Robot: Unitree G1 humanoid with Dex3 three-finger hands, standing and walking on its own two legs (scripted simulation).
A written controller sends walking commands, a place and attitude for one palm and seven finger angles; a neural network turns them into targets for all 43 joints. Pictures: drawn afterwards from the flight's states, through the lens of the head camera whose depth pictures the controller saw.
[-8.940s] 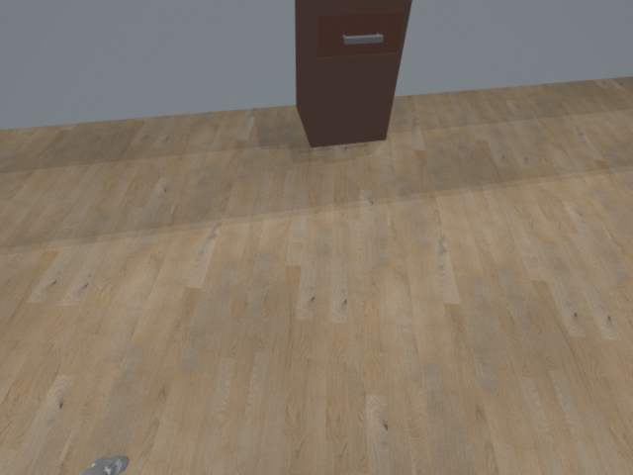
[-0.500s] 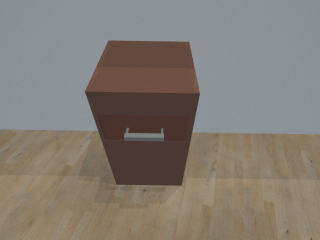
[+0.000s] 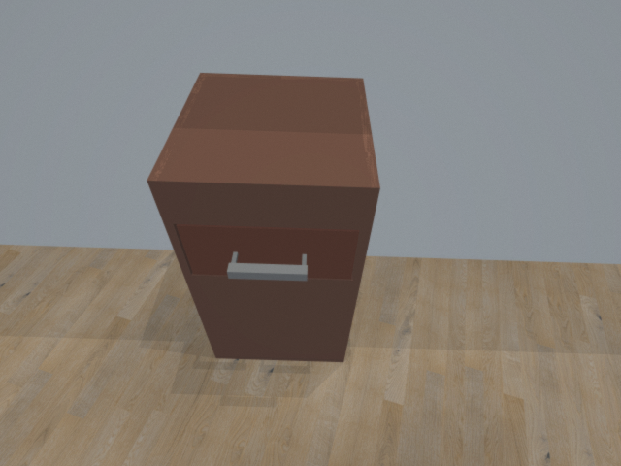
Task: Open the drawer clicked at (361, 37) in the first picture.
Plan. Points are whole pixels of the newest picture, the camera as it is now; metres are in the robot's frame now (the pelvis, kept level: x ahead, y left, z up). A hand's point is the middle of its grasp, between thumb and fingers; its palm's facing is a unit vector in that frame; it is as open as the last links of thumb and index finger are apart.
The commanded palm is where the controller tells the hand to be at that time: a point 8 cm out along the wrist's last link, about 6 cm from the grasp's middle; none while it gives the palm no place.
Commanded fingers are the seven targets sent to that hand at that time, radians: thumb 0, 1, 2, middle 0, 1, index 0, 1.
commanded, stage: shuffle to correct the standing spot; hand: left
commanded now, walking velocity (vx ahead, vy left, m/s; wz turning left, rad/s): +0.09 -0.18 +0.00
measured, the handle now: (268, 264) +0.56 +0.12 -0.20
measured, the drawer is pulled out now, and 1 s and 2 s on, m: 0.00 0.00 0.00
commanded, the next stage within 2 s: come to a stop and stand still in 0.30 s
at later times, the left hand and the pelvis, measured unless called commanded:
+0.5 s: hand out of the picture +0.05 +0.09 -0.18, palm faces +0.05 -0.98 -0.17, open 7.4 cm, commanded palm none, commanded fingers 0.00 0.90 0.90 -0.20 -0.30 -0.20 -0.30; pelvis +0.05 -0.08 +0.00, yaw +0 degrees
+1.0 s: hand out of the picture +0.07 +0.10 -0.18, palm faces +0.03 -0.98 -0.18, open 7.4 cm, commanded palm none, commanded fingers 0.00 0.90 0.90 -0.20 -0.30 -0.20 -0.30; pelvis +0.07 -0.06 +0.00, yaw -2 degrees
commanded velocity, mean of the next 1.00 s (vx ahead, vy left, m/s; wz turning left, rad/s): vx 0.00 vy -0.02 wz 0.02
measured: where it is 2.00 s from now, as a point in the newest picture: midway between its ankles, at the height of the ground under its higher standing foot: outside the picture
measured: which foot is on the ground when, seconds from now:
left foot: down 0.00-0.36, up 0.38-0.80, down 0.82-1.00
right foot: down 0.00-1.00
